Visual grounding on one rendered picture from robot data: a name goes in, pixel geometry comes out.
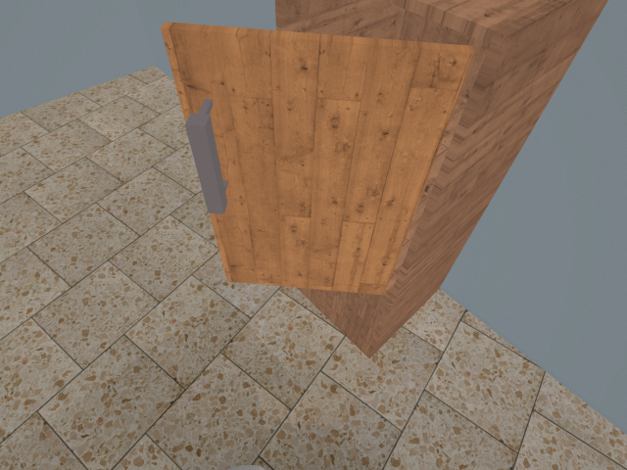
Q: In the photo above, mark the cupboard door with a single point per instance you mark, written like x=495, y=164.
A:
x=326, y=143

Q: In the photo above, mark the handle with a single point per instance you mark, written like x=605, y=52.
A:
x=204, y=149

